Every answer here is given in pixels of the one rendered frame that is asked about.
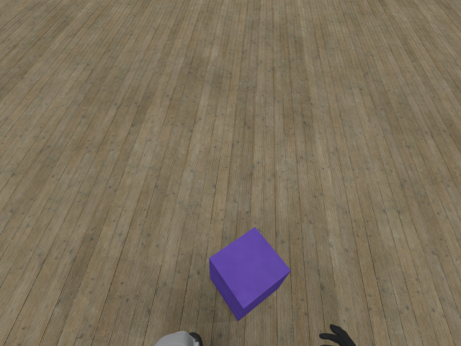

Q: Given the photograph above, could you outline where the robot right hand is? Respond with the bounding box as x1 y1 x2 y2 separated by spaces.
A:
319 324 356 346

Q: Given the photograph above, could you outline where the carton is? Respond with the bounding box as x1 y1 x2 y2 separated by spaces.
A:
209 227 291 321

